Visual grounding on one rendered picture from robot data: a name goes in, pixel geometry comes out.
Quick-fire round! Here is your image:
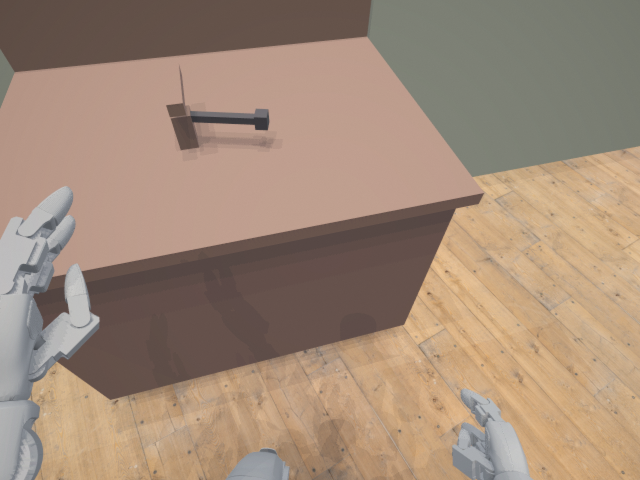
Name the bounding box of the left robot thigh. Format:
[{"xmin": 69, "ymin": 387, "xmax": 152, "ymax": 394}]
[{"xmin": 225, "ymin": 452, "xmax": 290, "ymax": 480}]

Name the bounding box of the left robot forearm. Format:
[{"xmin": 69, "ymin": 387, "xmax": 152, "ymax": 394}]
[{"xmin": 0, "ymin": 400, "xmax": 43, "ymax": 480}]

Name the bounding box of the counter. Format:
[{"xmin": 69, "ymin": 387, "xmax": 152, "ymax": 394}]
[{"xmin": 0, "ymin": 0, "xmax": 484, "ymax": 400}]

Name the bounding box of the tap lever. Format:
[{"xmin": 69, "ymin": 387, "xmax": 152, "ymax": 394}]
[{"xmin": 190, "ymin": 109, "xmax": 269, "ymax": 130}]

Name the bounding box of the robot right hand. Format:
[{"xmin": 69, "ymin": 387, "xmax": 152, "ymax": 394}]
[{"xmin": 452, "ymin": 388, "xmax": 530, "ymax": 480}]

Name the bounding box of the robot left hand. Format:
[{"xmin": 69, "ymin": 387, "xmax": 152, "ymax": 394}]
[{"xmin": 0, "ymin": 186, "xmax": 99, "ymax": 402}]

